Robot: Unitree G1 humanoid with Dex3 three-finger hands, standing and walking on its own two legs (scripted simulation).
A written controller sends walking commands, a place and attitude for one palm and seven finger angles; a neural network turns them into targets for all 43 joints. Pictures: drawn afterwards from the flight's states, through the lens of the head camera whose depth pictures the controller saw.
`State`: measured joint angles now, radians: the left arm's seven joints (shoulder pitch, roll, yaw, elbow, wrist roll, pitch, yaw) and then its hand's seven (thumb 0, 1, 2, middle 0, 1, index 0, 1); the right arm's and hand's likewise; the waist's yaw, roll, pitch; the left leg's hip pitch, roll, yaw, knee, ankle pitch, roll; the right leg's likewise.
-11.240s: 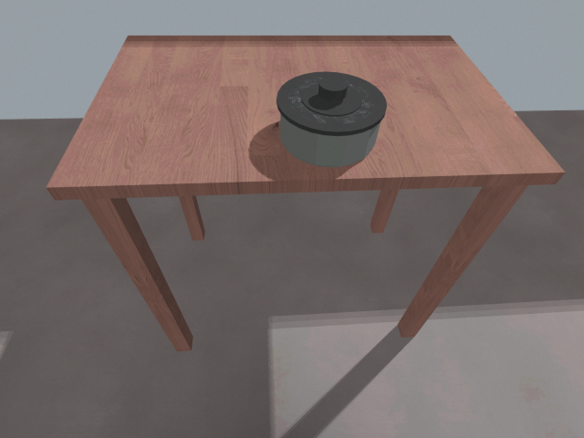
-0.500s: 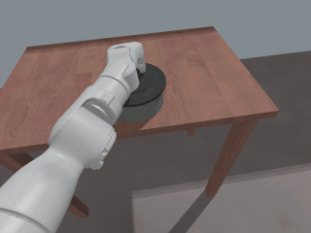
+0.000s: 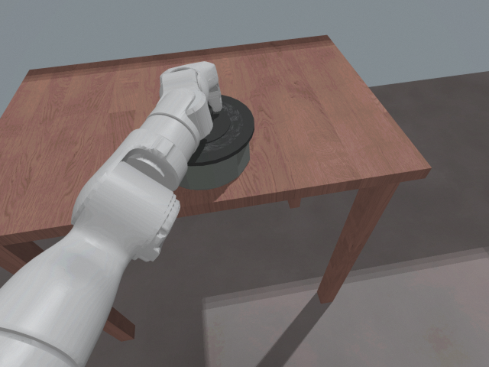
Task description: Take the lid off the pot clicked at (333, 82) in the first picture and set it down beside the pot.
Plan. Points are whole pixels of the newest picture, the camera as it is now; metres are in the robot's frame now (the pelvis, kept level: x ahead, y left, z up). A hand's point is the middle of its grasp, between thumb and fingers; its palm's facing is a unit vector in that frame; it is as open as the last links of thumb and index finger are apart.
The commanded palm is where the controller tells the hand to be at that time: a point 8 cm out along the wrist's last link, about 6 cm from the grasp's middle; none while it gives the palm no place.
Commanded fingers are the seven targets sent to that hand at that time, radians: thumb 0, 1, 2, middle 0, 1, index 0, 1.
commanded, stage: close the fingers and squeeze the knob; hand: left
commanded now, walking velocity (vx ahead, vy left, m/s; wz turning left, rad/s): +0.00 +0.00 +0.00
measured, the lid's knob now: (199, 115) +0.51 +0.05 +0.15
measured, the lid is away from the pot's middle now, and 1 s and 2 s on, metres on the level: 0.00 0.01 0.01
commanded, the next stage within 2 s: lift the lid straight up in 1.12 s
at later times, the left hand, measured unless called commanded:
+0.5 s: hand (199, 113) +0.48 +0.05 +0.18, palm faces -0.37 -0.12 -0.92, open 7.8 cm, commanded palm +0.48 +0.06 +0.23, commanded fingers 0.00 0.40 0.76 -0.75 -1.03 -0.76 -1.03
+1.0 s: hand (198, 112) +0.48 +0.05 +0.18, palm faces -0.38 -0.13 -0.92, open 7.7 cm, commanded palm +0.48 +0.06 +0.23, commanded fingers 0.00 0.53 0.93 -0.78 -1.05 -0.84 -1.05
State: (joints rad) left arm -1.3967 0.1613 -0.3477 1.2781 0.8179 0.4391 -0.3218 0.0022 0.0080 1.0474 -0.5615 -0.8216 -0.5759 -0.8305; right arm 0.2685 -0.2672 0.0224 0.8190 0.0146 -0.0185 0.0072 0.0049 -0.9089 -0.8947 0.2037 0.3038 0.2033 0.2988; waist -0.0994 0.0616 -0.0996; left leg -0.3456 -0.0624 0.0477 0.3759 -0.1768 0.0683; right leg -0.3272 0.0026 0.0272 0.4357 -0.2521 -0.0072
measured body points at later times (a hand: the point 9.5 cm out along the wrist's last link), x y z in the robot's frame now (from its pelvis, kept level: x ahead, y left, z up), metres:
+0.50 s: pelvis +0.01 +0.00 +0.00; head +0.03 -0.03 +0.45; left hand +0.50 +0.05 +0.23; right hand +0.07 -0.26 -0.14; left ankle +0.00 +0.08 -0.74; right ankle -0.03 -0.12 -0.74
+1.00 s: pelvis +0.01 +0.00 +0.00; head +0.03 -0.02 +0.45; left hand +0.50 +0.06 +0.23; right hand +0.06 -0.26 -0.14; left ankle +0.00 +0.08 -0.74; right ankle -0.03 -0.12 -0.74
